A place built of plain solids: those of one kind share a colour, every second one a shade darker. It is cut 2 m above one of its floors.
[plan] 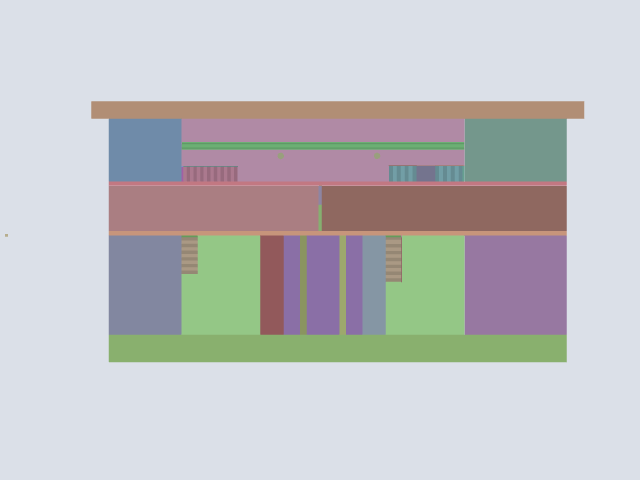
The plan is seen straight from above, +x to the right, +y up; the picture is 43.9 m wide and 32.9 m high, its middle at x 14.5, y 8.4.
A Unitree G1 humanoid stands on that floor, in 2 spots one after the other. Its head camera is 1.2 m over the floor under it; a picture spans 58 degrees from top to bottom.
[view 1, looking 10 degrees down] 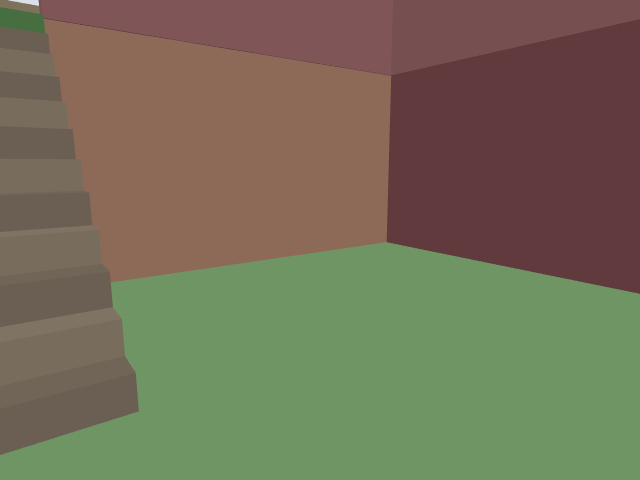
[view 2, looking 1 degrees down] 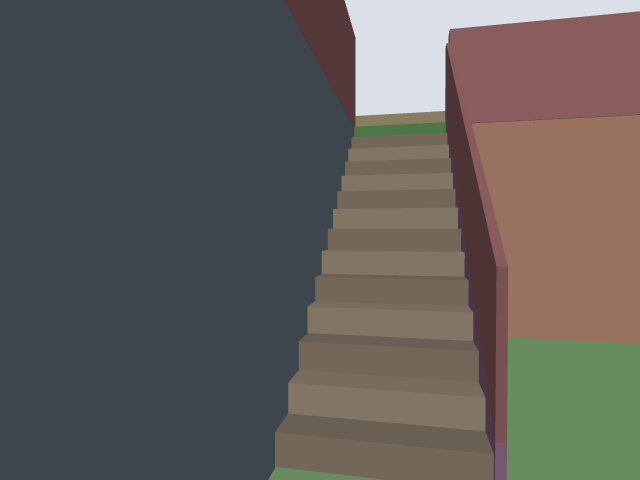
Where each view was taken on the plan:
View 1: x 5.69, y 3.97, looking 54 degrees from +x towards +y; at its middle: floor_hall2a_tile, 5.95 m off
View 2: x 19.69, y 3.44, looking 102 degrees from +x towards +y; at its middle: floor_hall1c_tile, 3.28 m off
